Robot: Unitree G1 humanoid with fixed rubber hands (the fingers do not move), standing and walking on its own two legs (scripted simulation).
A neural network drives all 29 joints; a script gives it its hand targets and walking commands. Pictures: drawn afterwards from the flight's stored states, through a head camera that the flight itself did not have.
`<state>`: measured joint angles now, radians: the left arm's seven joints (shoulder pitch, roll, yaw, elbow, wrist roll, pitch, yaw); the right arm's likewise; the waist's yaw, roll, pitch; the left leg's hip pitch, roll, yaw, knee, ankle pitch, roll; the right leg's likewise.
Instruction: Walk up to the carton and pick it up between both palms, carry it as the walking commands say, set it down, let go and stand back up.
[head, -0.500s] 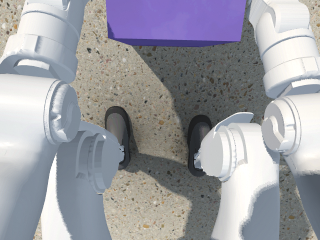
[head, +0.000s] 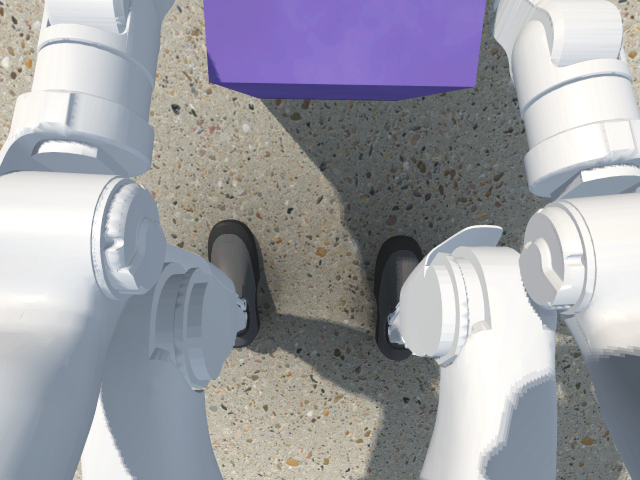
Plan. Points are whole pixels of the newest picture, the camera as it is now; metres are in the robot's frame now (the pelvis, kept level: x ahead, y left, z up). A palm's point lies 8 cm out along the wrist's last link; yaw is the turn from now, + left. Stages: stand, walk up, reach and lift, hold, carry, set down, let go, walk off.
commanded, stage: reach and lift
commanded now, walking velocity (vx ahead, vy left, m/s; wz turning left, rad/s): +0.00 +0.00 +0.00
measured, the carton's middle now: out of the picture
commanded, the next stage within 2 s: none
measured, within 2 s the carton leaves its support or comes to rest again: leaves its support in 0.10 s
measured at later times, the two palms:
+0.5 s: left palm out of the picture +0.59 +0.12 -0.11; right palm out of the picture +0.56 -0.16 -0.12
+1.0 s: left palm out of the picture +0.58 +0.11 -0.05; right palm out of the picture +0.54 -0.17 -0.06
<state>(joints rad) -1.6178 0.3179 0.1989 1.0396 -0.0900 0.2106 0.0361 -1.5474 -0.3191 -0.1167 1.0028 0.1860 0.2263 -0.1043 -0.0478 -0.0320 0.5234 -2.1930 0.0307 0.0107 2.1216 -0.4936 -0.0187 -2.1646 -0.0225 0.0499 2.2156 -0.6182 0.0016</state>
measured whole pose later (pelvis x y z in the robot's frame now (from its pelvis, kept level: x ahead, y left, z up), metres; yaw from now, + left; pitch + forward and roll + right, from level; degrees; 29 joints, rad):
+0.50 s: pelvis +0.00 +0.01 +0.01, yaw -2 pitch +28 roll +0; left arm -1.60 0.27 0.27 0.90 -0.01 0.33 0.14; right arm -1.53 -0.26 -0.14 0.87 0.16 0.36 -0.23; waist -0.05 -0.03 0.52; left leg -2.11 0.03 0.00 2.12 -0.51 0.00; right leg -2.05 -0.01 0.05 2.18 -0.62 0.03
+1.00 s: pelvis -0.01 +0.01 +0.04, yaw -3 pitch +24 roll +0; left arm -1.49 0.20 0.34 0.74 0.06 0.42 0.12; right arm -1.44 -0.21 -0.22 0.74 0.09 0.45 -0.21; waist -0.04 -0.03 0.52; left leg -1.95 0.03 -0.01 2.05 -0.53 0.00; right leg -1.90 0.00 0.04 2.10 -0.62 0.04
